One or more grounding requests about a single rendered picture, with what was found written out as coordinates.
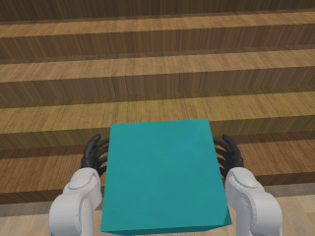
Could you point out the carton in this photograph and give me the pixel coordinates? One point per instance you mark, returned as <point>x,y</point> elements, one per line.
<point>163,177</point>

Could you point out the robot left hand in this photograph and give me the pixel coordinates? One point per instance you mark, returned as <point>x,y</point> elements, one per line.
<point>92,153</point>

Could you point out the robot right hand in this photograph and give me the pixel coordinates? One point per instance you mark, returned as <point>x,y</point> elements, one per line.
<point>231,154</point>

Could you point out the robot right forearm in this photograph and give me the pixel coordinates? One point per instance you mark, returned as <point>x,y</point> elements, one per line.
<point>258,213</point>

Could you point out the robot left forearm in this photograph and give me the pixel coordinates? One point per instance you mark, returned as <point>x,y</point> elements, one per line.
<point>72,212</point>

